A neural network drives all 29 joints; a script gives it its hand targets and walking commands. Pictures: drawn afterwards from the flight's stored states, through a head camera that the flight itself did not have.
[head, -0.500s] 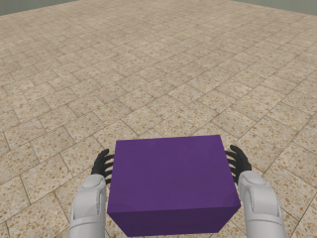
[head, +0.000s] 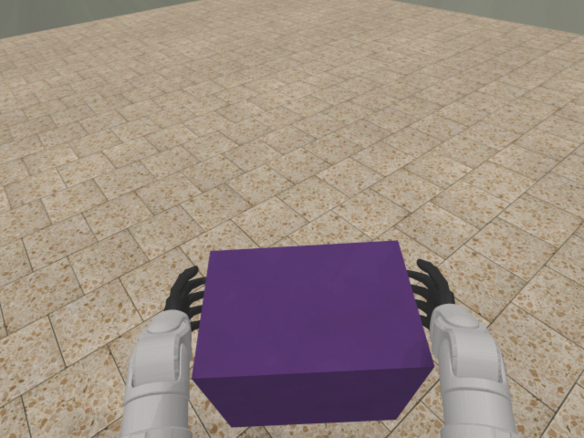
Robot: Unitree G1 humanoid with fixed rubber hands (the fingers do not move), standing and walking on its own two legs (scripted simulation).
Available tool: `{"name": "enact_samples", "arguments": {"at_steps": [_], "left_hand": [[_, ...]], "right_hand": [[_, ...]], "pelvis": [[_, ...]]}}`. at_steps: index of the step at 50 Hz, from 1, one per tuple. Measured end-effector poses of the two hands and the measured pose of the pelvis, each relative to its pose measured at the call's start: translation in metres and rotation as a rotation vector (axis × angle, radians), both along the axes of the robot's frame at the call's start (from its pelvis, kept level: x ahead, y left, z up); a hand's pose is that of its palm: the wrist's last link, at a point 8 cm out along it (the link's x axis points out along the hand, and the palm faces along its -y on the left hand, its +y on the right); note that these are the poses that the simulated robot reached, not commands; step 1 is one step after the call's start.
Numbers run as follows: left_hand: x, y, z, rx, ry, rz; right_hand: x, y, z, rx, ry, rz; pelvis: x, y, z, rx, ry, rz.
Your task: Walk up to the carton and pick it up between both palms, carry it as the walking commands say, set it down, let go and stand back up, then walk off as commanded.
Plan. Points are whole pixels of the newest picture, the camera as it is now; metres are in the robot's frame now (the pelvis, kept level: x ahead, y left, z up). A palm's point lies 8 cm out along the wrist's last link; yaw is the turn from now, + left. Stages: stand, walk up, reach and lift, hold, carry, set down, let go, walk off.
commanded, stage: hold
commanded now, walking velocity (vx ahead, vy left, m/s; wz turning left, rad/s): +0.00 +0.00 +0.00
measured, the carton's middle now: (308, 340) +0.28 +0.01 -0.03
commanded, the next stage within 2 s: carry in 0.44 s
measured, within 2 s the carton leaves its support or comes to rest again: neither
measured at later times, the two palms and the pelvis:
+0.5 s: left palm (177, 315) +0.29 +0.19 +0.04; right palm (434, 311) +0.28 -0.17 +0.04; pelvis +0.01 +0.01 +0.00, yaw +0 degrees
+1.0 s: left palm (162, 227) +0.43 +0.24 +0.08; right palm (382, 210) +0.44 -0.12 +0.09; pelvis +0.18 +0.04 +0.00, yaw +4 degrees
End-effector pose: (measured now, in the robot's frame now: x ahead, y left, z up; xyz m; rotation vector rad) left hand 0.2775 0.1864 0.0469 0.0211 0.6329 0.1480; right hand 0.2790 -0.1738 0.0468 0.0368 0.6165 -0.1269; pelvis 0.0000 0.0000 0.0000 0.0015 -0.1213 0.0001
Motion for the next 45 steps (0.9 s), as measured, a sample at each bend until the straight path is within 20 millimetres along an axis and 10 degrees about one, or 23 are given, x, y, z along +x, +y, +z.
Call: {"name": "enact_samples", "arguments": {"at_steps": [26,45], "left_hand": [[0.009,0.005,-0.003,-0.013,-0.006,-0.001],[0.096,0.06,0.04,-0.065,0.029,0.084]], "right_hand": [[0.006,0.005,-0.003,0.004,-0.005,-0.014],[0.111,0.061,0.042,0.029,0.034,0.008]], "pelvis": [[0.016,0.009,-0.005,-0.006,0.071,0.002],[0.126,0.045,0.003,-0.056,0.219,0.073]]}}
